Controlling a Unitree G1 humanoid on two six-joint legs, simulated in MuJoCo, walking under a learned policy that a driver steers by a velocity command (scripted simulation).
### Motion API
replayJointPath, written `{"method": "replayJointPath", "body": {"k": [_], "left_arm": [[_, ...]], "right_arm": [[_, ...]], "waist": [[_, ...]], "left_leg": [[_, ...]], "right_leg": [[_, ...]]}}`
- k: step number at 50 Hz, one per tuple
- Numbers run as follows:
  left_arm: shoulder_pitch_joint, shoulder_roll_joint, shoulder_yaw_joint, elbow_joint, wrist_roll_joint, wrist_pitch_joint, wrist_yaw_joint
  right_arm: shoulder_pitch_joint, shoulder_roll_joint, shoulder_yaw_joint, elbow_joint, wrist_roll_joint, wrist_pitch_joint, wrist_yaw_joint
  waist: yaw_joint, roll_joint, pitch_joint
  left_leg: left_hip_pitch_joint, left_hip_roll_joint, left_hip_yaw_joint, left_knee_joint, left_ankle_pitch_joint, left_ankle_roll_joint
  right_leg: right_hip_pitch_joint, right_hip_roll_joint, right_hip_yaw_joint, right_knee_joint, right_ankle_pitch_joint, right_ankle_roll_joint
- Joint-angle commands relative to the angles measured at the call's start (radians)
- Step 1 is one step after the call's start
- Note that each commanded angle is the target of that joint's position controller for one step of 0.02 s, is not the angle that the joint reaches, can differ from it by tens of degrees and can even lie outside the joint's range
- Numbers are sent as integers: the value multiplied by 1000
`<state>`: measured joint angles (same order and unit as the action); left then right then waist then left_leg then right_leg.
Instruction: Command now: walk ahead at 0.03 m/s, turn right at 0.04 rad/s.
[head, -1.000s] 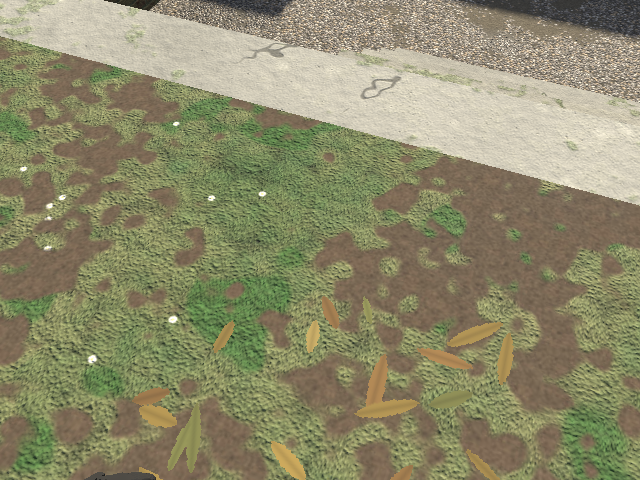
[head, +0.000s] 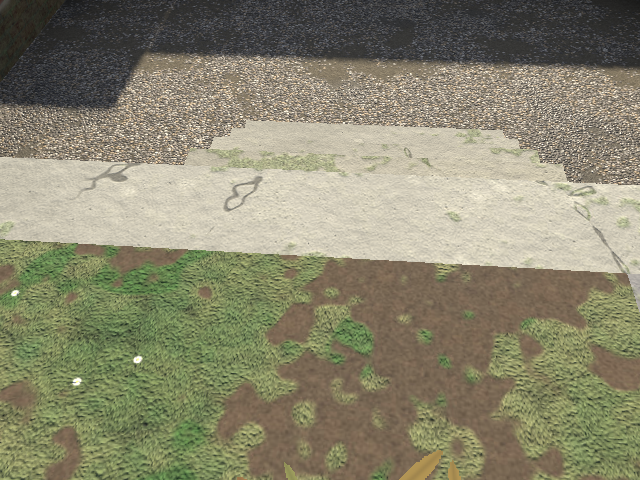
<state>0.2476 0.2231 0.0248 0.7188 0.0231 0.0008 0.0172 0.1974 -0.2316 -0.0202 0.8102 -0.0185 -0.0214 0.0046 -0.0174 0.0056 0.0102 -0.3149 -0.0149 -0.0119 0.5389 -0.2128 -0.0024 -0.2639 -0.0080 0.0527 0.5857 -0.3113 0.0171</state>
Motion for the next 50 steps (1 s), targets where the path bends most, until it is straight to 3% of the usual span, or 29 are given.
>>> {"method": "replayJointPath", "body": {"k": [1, 8, 20, 36, 48, 49, 50], "left_arm": [[7, 117, 30, -60, -6, -22, 6], [24, 101, 28, -54, -10, -22, 6], [48, 85, 32, -8, -12, -25, 11], [85, 74, 29, 118, -15, -29, 20], [110, 57, 18, 217, -18, -29, 22], [130, 52, 17, 234, -18, -27, 23], [137, 74, 24, 241, -24, -22, 26]], "right_arm": [[-29, -91, -24, -48, 4, -15, -5], [-30, -94, -27, -5, 11, -3, -15], [-51, -97, -34, 85, 16, 16, -32], [-44, -85, -37, 220, 19, 27, -45], [-6, -71, -32, 276, 19, 29, -52], [14, -59, -29, 288, 19, 30, -52], [22, -64, -31, 293, 26, 31, -54]], "waist": [[9, -46, -20], [9, -8, -37], [6, -11, -19], [2, -7, 17], [2, -9, 37], [3, -16, 16], [9, -32, 33]], "left_leg": [[59, 42, -44, -55, 58, 26], [99, 49, -50, -28, 143, 21], [120, 54, -56, -32, 146, 16], [126, 46, -49, -78, 95, 9], [123, 39, -39, -99, 79, 6], [129, 24, -22, -95, -15, 8], [99, -4, 7, -62, -167, 14]], "right_leg": [[-44, -53, 60, -129, 67, -45], [-26, -37, 42, -106, 160, -46], [-18, -22, 24, -122, 177, -42], [-9, -13, 6, -173, 123, -38], [-7, -8, -3, -200, 99, -39], [1, -1, -7, -214, -11, -43], [-12, 1, 5, -227, -183, -61]]}}
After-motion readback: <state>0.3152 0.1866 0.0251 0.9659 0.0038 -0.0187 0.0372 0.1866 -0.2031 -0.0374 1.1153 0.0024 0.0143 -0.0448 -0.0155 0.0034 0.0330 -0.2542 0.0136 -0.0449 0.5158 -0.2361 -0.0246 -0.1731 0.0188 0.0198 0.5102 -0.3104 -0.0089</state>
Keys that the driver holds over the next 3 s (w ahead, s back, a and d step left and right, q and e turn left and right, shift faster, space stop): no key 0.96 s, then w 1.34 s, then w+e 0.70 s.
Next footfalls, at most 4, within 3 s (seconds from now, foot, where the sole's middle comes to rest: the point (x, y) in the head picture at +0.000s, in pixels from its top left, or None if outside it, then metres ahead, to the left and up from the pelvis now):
1.68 right None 0.47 -0.11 -0.77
2.24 left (278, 372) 0.78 0.13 -0.77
2.82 right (383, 264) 1.10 -0.14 -0.77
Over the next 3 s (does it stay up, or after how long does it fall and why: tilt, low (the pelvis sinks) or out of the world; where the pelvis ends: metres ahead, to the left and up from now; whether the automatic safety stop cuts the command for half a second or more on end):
stays up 1.04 -0.05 0.00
